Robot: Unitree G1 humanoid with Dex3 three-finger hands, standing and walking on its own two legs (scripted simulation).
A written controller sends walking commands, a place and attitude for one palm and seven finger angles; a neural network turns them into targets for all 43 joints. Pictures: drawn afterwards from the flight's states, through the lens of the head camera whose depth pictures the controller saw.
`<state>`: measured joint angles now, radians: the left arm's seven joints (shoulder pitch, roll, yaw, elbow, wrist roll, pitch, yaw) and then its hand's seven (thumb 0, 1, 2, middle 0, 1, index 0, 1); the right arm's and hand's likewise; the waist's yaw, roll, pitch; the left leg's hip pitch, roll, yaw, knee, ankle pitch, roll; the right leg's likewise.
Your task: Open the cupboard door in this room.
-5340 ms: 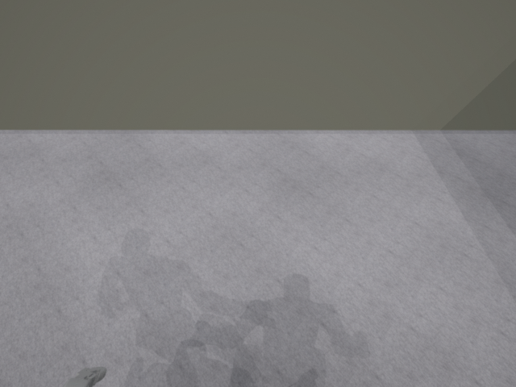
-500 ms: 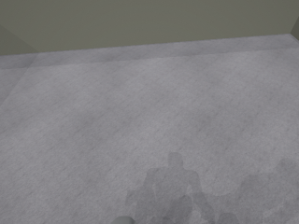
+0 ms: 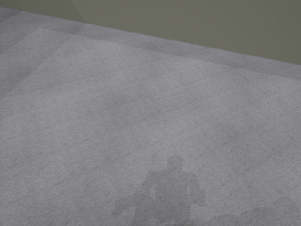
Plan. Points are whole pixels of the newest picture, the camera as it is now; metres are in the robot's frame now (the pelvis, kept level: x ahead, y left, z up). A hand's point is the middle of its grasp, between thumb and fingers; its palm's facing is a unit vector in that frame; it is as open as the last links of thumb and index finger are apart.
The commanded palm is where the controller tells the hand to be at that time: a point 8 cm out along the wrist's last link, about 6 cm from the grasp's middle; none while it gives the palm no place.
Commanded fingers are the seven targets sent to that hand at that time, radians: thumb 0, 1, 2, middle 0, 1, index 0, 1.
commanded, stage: turn or walk to find it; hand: left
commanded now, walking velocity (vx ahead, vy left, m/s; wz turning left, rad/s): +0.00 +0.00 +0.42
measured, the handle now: out of the picture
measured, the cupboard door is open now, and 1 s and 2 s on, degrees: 0 0 0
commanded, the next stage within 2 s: none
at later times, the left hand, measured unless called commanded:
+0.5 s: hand out of the picture +0.02 +0.15 -0.15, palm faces +0.22 -0.94 -0.27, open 7.3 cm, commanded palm none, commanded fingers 0.00 0.90 0.90 -0.20 -0.30 -0.20 -0.30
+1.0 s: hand out of the picture -0.12 +0.21 -0.17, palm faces +0.47 -0.85 -0.24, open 7.3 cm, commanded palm none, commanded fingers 0.00 0.90 0.90 -0.20 -0.30 -0.20 -0.30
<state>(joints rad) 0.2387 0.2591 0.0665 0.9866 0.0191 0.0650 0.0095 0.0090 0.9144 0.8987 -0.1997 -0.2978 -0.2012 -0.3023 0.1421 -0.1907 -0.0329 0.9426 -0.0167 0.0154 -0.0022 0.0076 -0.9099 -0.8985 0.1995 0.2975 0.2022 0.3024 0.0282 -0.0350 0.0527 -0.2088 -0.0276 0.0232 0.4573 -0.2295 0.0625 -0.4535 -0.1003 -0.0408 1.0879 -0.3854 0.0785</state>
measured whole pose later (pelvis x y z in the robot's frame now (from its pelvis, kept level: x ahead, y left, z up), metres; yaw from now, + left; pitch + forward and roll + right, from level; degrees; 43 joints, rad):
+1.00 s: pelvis -0.07 -0.01 +0.00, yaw +25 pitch -1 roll -1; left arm 0.23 0.26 0.07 0.98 0.02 0.07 0.01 0.01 0.91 0.90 -0.20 -0.30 -0.20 -0.30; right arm 0.16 -0.19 -0.03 0.94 -0.02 0.01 0.00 0.01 -0.91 -0.90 0.20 0.30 0.20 0.30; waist 0.02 -0.03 0.06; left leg -0.22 -0.02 0.02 0.46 -0.22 0.05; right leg -0.45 -0.10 -0.04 1.10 -0.39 0.08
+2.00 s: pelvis -0.15 -0.06 +0.00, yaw +51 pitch -1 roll -2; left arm 0.24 0.26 0.07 1.00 0.02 0.07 0.01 0.01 0.91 0.90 -0.20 -0.30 -0.20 -0.30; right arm 0.15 -0.19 -0.03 0.96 -0.02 0.02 0.00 0.01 -0.91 -0.90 0.20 0.30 0.20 0.30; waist 0.03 -0.04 0.04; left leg -0.19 -0.02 0.03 0.46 -0.25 0.06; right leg -0.46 -0.10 -0.05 1.09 -0.38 0.08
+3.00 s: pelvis -0.18 -0.14 -0.01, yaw +75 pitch -2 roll -1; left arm 0.27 0.26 0.06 1.02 0.02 0.08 0.02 0.01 0.91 0.90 -0.20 -0.30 -0.20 -0.30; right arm 0.13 -0.20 -0.04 0.95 -0.02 0.02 0.01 0.01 -0.91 -0.90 0.20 0.30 0.20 0.30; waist 0.04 -0.05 0.06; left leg -0.22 0.00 0.05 0.56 -0.31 0.04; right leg -0.41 -0.12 -0.11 0.99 -0.49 0.05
